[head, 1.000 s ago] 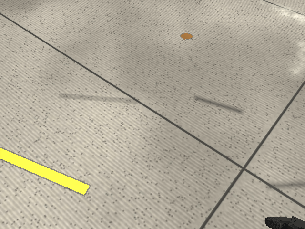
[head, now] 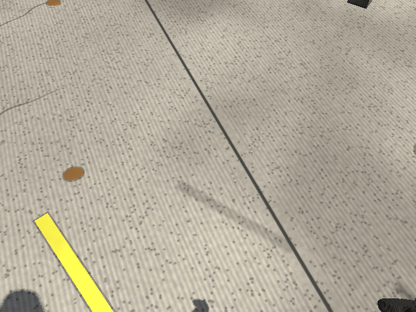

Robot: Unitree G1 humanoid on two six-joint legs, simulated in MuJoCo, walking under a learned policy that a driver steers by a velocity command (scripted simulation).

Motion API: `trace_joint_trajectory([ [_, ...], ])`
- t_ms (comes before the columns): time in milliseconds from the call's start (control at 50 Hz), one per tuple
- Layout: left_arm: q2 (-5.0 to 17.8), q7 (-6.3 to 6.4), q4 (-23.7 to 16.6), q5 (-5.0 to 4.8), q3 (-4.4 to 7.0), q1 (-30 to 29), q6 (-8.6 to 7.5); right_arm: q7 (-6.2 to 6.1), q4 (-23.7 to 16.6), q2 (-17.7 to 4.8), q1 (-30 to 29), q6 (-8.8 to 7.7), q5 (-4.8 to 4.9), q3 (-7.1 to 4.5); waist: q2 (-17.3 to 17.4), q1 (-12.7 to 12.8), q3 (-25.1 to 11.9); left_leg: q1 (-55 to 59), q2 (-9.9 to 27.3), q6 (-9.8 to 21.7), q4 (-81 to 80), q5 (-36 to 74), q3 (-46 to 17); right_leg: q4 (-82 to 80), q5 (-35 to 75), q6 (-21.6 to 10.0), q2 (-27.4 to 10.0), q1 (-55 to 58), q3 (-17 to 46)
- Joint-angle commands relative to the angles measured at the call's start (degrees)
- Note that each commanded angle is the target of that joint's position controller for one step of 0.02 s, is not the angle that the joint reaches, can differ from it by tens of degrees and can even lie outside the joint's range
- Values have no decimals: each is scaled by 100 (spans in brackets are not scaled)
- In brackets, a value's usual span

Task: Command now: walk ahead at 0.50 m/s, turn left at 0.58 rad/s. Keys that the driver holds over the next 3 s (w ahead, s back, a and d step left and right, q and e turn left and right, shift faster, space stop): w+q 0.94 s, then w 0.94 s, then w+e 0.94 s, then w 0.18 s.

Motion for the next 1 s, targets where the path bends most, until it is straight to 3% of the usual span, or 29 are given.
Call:
trace_joint_trajectory([
  [20,718,-52,-902,-127,40,-668,-427,-50,-44,-1021,1465,-169,-34,-317,343,-798,-1336,4039,1761,1348,-2138,-642,-3620,1595,495,-265,8,-3759,857],
  [40,717,-6,-827,34,54,-647,-429,-67,-102,-824,1045,-172,-43,-250,109,-536,-974,3211,1541,1189,-2152,11,-3055,1088,797,-234,-176,-3366,862],
  [60,769,3,-787,107,96,-521,-377,-92,-198,-692,774,-177,-116,-195,221,-305,-845,2600,1381,1135,-2252,591,-2694,775,1009,-207,-295,-2900,912],
  [80,759,-6,-777,131,109,-453,-306,-110,-254,-667,655,-178,-146,-183,268,-195,-784,2246,1288,1138,-2372,864,-2556,585,1106,-155,-302,-2634,900],
  [140,505,5,-823,195,49,-604,-170,-204,-161,-799,749,-214,-100,-220,169,-150,-592,1621,1093,1161,-2522,1508,-2030,-212,1590,88,-184,-2467,730],
  [220,250,-49,-1034,165,-72,-1491,-179,-305,14,-891,1077,-174,-36,-259,317,-480,-356,1309,717,810,-2474,930,-1641,-1970,3141,194,136,-2125,691],
  [300,384,-138,-1210,56,-46,-1993,-247,-325,210,-904,1458,-127,22,-277,418,-662,-292,1563,856,666,-2174,390,-2059,-2778,3410,114,343,-1789,820],
  [360,581,-175,-1211,38,48,-1843,-313,-349,248,-856,1481,-74,13,-281,619,-523,-340,1996,1005,546,-1662,382,-2547,-3048,2740,-76,385,-1512,899],
  [400,728,-131,-1027,64,166,-1090,-361,-340,204,-666,1378,-44,-6,-222,691,-115,-647,1906,726,320,-978,730,-2510,-3377,2565,-334,378,-408,752],
  [420,978,-86,-952,167,252,-333,-387,-317,113,-343,1348,-61,-61,-99,320,238,-1333,1387,407,106,351,414,-2138,-3252,2390,-676,-359,925,1388],
  [440,1489,-62,-799,259,381,372,-320,-324,-35,7,2035,-108,56,14,-1274,101,-2198,-553,-414,-362,2333,-1526,-1270,-3591,1271,-1585,-1703,2995,3746],
  [460,1158,-114,-729,101,322,455,-276,-342,-10,-420,2139,-130,118,-27,-1642,115,-2126,-1538,-108,-461,3346,-2290,-1256,-4073,-155,-1759,-2074,3096,5052],
  [480,735,-95,-813,72,205,179,-241,-341,13,-836,1629,-102,107,-144,-1005,243,-1343,-1803,154,-505,3694,-1783,-1277,-4214,-376,-1503,-1827,2432,4290],
  [500,583,-73,-853,115,146,-105,-192,-347,-50,-876,1239,-66,39,-165,-625,199,-888,-1689,348,-533,3670,-1359,-1055,-4244,285,-1302,-1582,1756,3440],
  [520,452,-63,-817,142,97,-316,-163,-330,-119,-807,1015,-59,-22,-176,-515,97,-537,-1551,500,-547,3412,-1059,-1016,-4370,972,-1242,-1345,1156,2834],
  [560,332,-38,-750,173,54,-467,-183,-268,-142,-591,1041,-7,26,-172,-728,-107,-350,-1113,735,-532,3056,-756,-930,-4645,1680,-1144,-1050,541,2012],
  [600,408,-35,-647,125,90,-431,-233,-242,-199,-374,977,49,36,-124,-682,-141,-289,-1118,807,-569,2788,-606,-818,-4861,2133,-1243,-1049,394,1540],
  [640,574,-26,-544,121,147,-373,-254,-232,-299,-293,767,65,1,-90,-533,-131,-240,-1303,859,-630,2369,-279,-805,-4987,2586,-1343,-1134,462,1197],
  [760,822,15,-335,79,194,-205,-155,-41,-467,-144,-101,-32,1,3,-372,162,-63,-986,759,-558,590,1205,-346,-5012,3280,-1119,-973,740,-15],
  [840,1040,14,-177,-38,258,45,-30,85,-690,-209,-543,-24,21,-13,-388,205,104,-835,612,-317,-64,821,-53,-4775,3901,-978,-1184,1308,-348],
  [880,1226,45,-176,-99,316,19,40,98,-708,-412,-315,8,-23,-118,-555,-51,-156,-239,270,-81,-181,219,252,-4064,5782,-865,-1199,1551,-580],
  [900,1301,66,-187,-127,338,-9,85,86,-614,-594,159,33,-35,-222,-597,-362,-463,427,33,75,-265,21,399,-3295,6633,-796,-1148,1535,-706],
  [920,1229,90,-215,-142,305,-75,113,32,-359,-862,1095,60,-17,-392,-462,-889,-941,1770,-206,294,-610,369,439,-2114,6699,-632,-971,1053,-880],
  [940,934,106,-305,27,182,45,90,-89,-127,-1297,2044,128,19,-571,163,-1253,-1472,3571,383,616,-679,361,-641,-343,4805,-384,-740,-401,-873],
  [960,127,2,-651,218,-105,590,-58,-110,-213,-1869,1701,50,56,-585,1665,-434,-2050,5202,1871,1692,-1309,-805,-3993,1577,-399,-101,408,-2872,-263],
  [980,658,-72,-625,2,-22,-17,-245,-77,-336,-1254,1872,-43,17,-411,891,-940,-2520,5242,2107,1681,-2041,-1458,-4757,2054,-376,-185,340,-3385,845],
  [1000,885,-108,-754,-197,42,-481,-327,-53,-214,-983,1701,-127,-49,-311,632,-958,-1649,4602,1968,1390,-2135,-911,-3885,1909,194,-291,104,-3707,789],
])
Next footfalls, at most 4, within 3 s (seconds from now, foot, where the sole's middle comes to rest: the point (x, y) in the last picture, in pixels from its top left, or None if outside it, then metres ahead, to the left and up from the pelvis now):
0.42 right None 0.43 -0.10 -0.75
0.94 left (142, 261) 0.57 0.26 -0.75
1.46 right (151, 164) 0.96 0.28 -0.75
1.98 left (58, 144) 1.03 0.66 -0.75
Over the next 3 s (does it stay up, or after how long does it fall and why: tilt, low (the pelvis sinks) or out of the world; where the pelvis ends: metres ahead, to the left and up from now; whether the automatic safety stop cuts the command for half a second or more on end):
stays up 1.49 0.72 0.01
